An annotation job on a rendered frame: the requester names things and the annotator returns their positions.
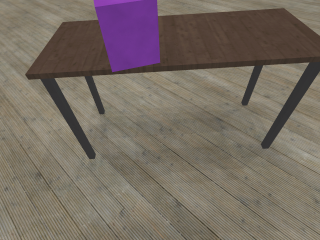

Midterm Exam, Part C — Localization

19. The carton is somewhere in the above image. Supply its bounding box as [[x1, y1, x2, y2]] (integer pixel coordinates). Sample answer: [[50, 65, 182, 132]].
[[93, 0, 160, 72]]

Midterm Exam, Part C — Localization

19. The table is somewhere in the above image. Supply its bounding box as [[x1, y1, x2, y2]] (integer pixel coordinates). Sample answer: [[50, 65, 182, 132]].
[[25, 8, 320, 159]]

